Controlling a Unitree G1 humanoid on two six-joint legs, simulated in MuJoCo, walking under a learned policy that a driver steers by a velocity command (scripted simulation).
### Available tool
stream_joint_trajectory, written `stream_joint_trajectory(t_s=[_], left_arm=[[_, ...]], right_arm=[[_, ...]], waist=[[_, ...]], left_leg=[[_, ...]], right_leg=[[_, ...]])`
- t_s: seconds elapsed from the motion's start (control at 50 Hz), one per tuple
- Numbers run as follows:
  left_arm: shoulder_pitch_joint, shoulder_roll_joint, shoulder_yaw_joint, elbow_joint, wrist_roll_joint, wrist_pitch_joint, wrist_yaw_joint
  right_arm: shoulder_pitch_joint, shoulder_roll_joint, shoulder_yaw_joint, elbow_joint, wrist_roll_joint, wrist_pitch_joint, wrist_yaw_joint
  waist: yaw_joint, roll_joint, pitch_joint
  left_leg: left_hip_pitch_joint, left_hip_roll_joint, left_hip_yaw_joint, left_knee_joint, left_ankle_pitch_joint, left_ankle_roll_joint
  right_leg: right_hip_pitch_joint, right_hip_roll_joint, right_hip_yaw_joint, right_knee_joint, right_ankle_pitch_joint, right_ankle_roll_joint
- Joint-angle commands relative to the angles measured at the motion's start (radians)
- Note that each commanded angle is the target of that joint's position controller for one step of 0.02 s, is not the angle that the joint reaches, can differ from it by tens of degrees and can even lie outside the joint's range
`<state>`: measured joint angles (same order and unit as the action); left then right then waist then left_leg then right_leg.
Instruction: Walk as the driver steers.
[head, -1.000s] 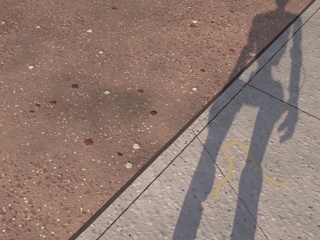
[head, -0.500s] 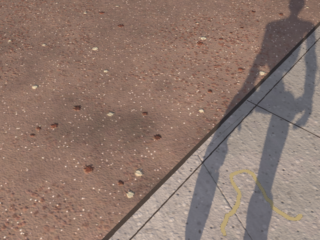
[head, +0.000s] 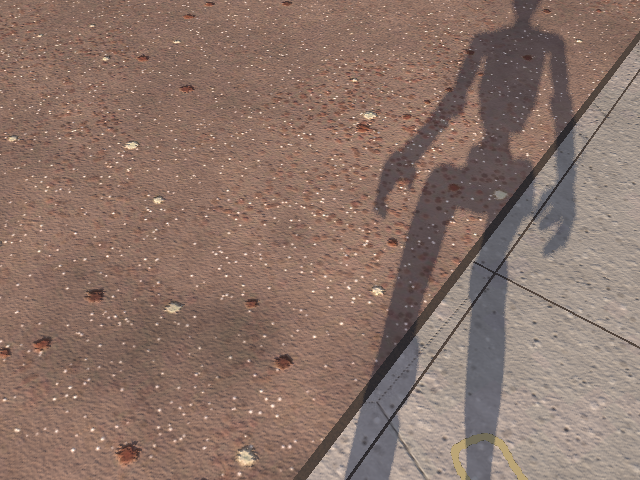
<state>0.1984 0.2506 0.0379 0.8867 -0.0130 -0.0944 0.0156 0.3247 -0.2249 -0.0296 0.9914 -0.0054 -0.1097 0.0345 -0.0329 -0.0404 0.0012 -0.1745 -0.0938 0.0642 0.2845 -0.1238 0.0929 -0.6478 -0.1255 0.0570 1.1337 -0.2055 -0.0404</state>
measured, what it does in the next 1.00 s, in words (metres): walks ahead, turning left: right foot, then left foot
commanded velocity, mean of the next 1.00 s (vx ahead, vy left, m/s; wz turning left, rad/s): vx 0.50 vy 0.00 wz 0.28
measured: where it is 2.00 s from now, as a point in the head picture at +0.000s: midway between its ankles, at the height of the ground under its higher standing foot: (221, 312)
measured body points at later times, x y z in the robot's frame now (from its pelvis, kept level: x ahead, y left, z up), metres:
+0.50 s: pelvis +0.27 -0.08 +0.00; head +0.29 -0.10 +0.45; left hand +0.33 +0.18 -0.12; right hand +0.36 -0.35 -0.14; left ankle +0.26 +0.08 -0.65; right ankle +0.29 -0.17 -0.74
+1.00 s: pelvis +0.53 +0.01 -0.02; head +0.56 +0.03 +0.43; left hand +0.53 +0.30 -0.14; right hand +0.74 -0.20 -0.13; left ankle +0.56 +0.08 -0.74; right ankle +0.46 -0.17 -0.63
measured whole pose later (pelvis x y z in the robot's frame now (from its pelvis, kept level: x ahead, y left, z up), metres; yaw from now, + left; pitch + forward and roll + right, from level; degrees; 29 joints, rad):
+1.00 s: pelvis +0.53 +0.01 -0.02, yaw +21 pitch +2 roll +0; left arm 0.22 0.26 0.05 0.87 -0.02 -0.13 0.00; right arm 0.19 -0.26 -0.09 0.79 0.02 -0.06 0.03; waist 0.00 -0.01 0.05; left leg -0.38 -0.10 0.03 0.53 -0.18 0.11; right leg -0.38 -0.04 0.02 1.26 -0.41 -0.01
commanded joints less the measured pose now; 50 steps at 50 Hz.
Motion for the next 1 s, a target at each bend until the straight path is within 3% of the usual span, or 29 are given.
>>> stream_joint_trajectory(t_s=[0.02, 0.12, 0.18, 0.22, 0.26, 0.28, 0.3, 0.32, 0.34, 0.36, 0.38, 0.4, 0.44, 0.48, 0.58, 0.66, 0.76, 0.82, 0.84, 0.86, 0.88, 0.9, 0.92, 0.94, 0.96, 0.98, 1.0], left_arm=[[0.033, 0.042, 0.012, -0.043, 0.012, 0.006, 0.007], [-0.156, 0.029, 0.004, -0.091, 0.000, -0.006, -0.009], [-0.236, 0.035, 0.001, -0.121, -0.009, -0.010, -0.028], [-0.253, 0.049, 0.004, -0.139, -0.010, -0.019, -0.041], [-0.190, 0.076, 0.015, -0.131, -0.009, -0.027, -0.048], [-0.085, 0.106, 0.034, -0.102, -0.007, -0.030, -0.046], [0.107, 0.167, 0.062, -0.047, -0.005, -0.032, -0.039], [0.271, 0.282, 0.090, -0.022, 0.018, -0.030, -0.033], [0.309, 0.245, 0.080, -0.008, 0.016, -0.024, -0.037], [0.242, 0.165, 0.056, -0.020, 0.012, -0.028, -0.037], [0.149, 0.122, 0.042, -0.042, 0.011, -0.028, -0.036], [0.070, 0.089, 0.030, -0.050, 0.011, -0.030, -0.040], [0.018, 0.051, 0.021, -0.040, 0.021, -0.037, -0.044], [0.043, 0.063, 0.027, -0.013, 0.029, -0.043, -0.041], [0.080, 0.094, 0.037, 0.016, 0.036, -0.037, -0.012], [0.118, 0.118, 0.041, 0.030, 0.026, -0.027, 0.006], [0.187, 0.139, 0.051, 0.056, 0.011, 0.007, 0.013], [0.143, 0.180, 0.063, 0.036, 0.004, 0.024, 0.021], [0.125, 0.196, 0.067, 0.028, 0.002, 0.030, 0.025], [0.097, 0.208, 0.069, 0.018, -0.003, 0.035, 0.026], [0.087, 0.204, 0.065, 0.000, -0.001, 0.029, 0.026], [0.168, 0.037, 0.020, -0.043, 0.041, 0.002, 0.004], [0.128, 0.072, 0.015, -0.084, -0.005, -0.050, -0.014], [0.003, 0.127, 0.031, -0.115, -0.040, -0.077, -0.022], [-0.023, 0.127, 0.028, -0.124, -0.035, -0.085, -0.020], [-0.020, 0.128, 0.035, -0.110, -0.009, -0.079, -0.010], [0.003, 0.141, 0.046, -0.109, 0.006, -0.064, -0.007]], right_arm=[[-0.039, -0.133, -0.021, -0.056, 0.002, -0.016, -0.020], [0.059, -0.165, -0.027, -0.032, 0.020, -0.001, -0.035], [0.107, -0.168, -0.029, -0.010, 0.026, 0.011, -0.035], [0.114, -0.174, -0.034, -0.003, 0.026, 0.021, -0.038], [0.090, -0.189, -0.040, -0.006, 0.027, 0.032, -0.039], [0.068, -0.185, -0.037, -0.012, 0.024, 0.037, -0.040], [0.057, -0.151, -0.024, -0.026, 0.012, 0.039, -0.039], [0.131, -0.055, 0.008, -0.054, 0.002, 0.024, -0.033], [0.172, -0.020, 0.021, -0.038, 0.024, -0.001, -0.028], [0.097, -0.141, -0.010, -0.048, 0.052, -0.016, -0.027], [0.023, -0.163, -0.019, -0.071, 0.061, -0.018, -0.030], [-0.011, -0.147, -0.022, -0.074, 0.051, -0.009, -0.038], [0.013, -0.112, -0.032, -0.066, 0.039, 0.023, -0.042], [0.034, -0.074, -0.032, -0.061, 0.042, 0.045, -0.041], [-0.092, -0.072, -0.044, -0.122, 0.031, 0.053, -0.036], [-0.224, -0.050, -0.035, -0.175, 0.023, 0.050, -0.012], [-0.352, -0.035, -0.027, -0.260, 0.028, 0.050, 0.021], [-0.309, -0.070, -0.045, -0.287, 0.031, 0.054, 0.034], [-0.230, -0.099, -0.061, -0.278, 0.034, 0.056, 0.034], [-0.093, -0.147, -0.088, -0.248, 0.036, 0.057, 0.029], [0.071, -0.227, -0.126, -0.208, 0.033, 0.063, 0.009], [0.085, -0.328, -0.140, -0.200, 0.034, 0.064, -0.009], [0.120, -0.298, -0.124, -0.228, 0.015, 0.049, -0.006], [0.098, -0.227, -0.108, -0.222, 0.008, 0.039, -0.006], [0.021, -0.179, -0.095, -0.234, 0.020, 0.031, -0.006], [-0.065, -0.147, -0.084, -0.258, 0.024, 0.029, -0.004], [-0.110, -0.122, -0.074, -0.275, 0.020, 0.028, -0.006]], waist=[[0.046, 0.077, 0.053], [-0.023, 0.083, 0.057], [-0.050, 0.092, 0.078], [-0.043, 0.099, 0.081], [0.005, 0.118, 0.049], [0.064, 0.116, -0.010], [0.140, 0.084, -0.134], [0.153, -0.117, -0.303], [0.147, -0.257, -0.394], [0.147, -0.149, -0.261], [0.117, -0.092, -0.164], [0.083, -0.027, -0.095], [0.032, -0.055, -0.033], [0.015, -0.045, -0.010], [0.028, -0.016, 0.036], [0.070, -0.001, 0.077], [0.104, 0.006, 0.113], [0.045, -0.047, 0.047], [-0.004, -0.069, -0.004], [-0.083, -0.065, -0.080], [-0.161, 0.000, -0.163], [-0.047, 0.281, -0.222], [-0.070, 0.241, -0.396], [-0.100, 0.158, -0.268], [-0.055, 0.080, -0.166], [-0.003, 0.012, -0.107], [0.033, 0.012, -0.083]], left_leg=[[-0.092, 0.284, -0.218, -0.203, 0.065, 0.172], [0.013, 0.271, -0.162, -0.180, 0.072, 0.123], [0.108, 0.308, -0.172, -0.138, 0.054, 0.118], [0.169, 0.339, -0.186, -0.095, 0.065, 0.106], [0.192, 0.349, -0.188, -0.016, 0.188, 0.087], [0.179, 0.312, -0.155, 0.107, 0.354, 0.066], [0.080, 0.250, -0.102, 0.342, 0.402, 0.034], [-0.291, 0.119, -0.026, 0.751, 0.082, -0.034], [-0.519, 0.028, -0.137, 0.972, -0.427, -0.046], [-0.606, 0.086, -0.221, 1.066, -0.388, -0.024], [-0.604, 0.140, -0.201, 1.048, -0.290, -0.012], [-0.559, 0.179, -0.184, 0.986, -0.208, -0.019], [-0.460, 0.220, -0.185, 0.899, -0.117, -0.028], [-0.454, 0.215, -0.183, 0.890, -0.069, -0.034], [-0.577, 0.199, -0.205, 0.698, 0.126, -0.052], [-0.572, 0.194, -0.124, 0.501, 0.229, -0.046], [-0.632, 0.181, -0.041, 0.395, 0.116, -0.014], [-0.447, 0.099, 0.056, 0.379, -0.025, 0.034], [-0.332, 0.059, 0.079, 0.381, -0.071, 0.057], [-0.133, 0.022, 0.081, 0.315, -0.033, 0.091], [0.166, 0.066, -0.050, 0.246, 0.000, 0.139], [0.493, 0.326, -0.535, 0.227, 0.019, 0.283], [0.619, 0.451, -0.933, 0.037, -0.124, 0.405], [0.553, 0.410, -0.792, 0.008, -0.080, 0.331], [0.398, 0.364, -0.639, 0.011, -0.005, 0.281], [0.233, 0.321, -0.536, 0.001, 0.091, 0.245], [0.126, 0.289, -0.472, -0.021, 0.160, 0.231]], right_leg=[[-0.032, -0.043, 0.003, -0.144, 0.151, 0.028], [0.006, 0.011, -0.043, -0.463, 0.306, 0.039], [-0.002, 0.027, -0.046, -0.551, 0.260, 0.030], [0.008, 0.036, -0.045, -0.595, 0.187, 0.005], [0.119, 0.066, -0.068, -0.635, 0.118, -0.025], [0.263, 0.099, -0.096, -0.658, 0.106, -0.047], [0.526, 0.069, -0.058, -0.642, 0.128, -0.089], [0.942, -0.196, 0.312, -0.658, 0.089, -0.217], [1.067, -0.311, 0.663, -0.815, -0.037, -0.296], [0.951, -0.281, 0.560, -0.831, -0.064, -0.240], [0.808, -0.246, 0.392, -0.846, -0.005, -0.196], [0.674, -0.200, 0.274, -0.890, 0.057, -0.169], [0.531, -0.134, 0.122, -0.957, 0.122, -0.130], [0.492, -0.116, 0.027, -0.981, 0.241, -0.133], [0.538, -0.115, -0.102, -1.007, 0.336, -0.127], [0.590, -0.121, -0.183, -1.023, 0.327, -0.106], [0.772, -0.176, -0.236, -0.938, 0.453, -0.099], [0.780, -0.174, -0.285, -0.777, 0.883, -0.072], [0.767, -0.168, -0.294, -0.654, 1.023, -0.062], [0.707, -0.143, -0.305, -0.467, 1.034, -0.041], [0.498, -0.093, -0.304, -0.183, 0.782, 0.003], [0.053, 0.095, -0.246, 0.181, -0.266, 0.055], [-0.114, 0.179, 0.009, 0.356, -0.406, 0.050], [-0.213, 0.115, 0.054, 0.337, -0.307, 0.020], [-0.191, 0.066, 0.046, 0.237, -0.207, 0.004], [-0.111, 0.031, 0.037, 0.151, -0.158, 0.012], [-0.034, 0.009, 0.040, 0.091, -0.130, 0.024]])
